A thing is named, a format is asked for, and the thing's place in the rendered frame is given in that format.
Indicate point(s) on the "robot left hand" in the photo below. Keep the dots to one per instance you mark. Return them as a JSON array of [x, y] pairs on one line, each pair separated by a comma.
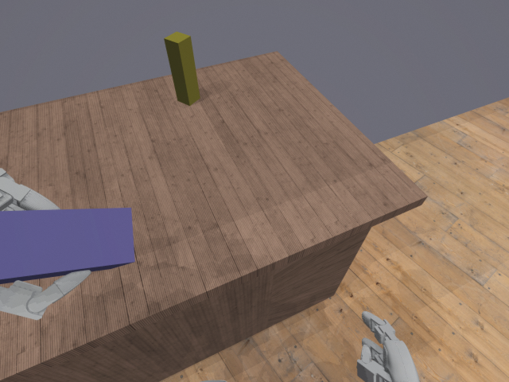
[[25, 299]]

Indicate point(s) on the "robot right hand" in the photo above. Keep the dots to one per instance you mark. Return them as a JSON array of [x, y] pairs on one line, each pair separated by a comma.
[[393, 363]]

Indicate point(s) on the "sponge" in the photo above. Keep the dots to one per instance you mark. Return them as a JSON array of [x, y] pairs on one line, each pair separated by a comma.
[[38, 244]]

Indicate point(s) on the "table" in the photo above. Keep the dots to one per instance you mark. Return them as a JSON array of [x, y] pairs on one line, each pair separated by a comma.
[[248, 207]]

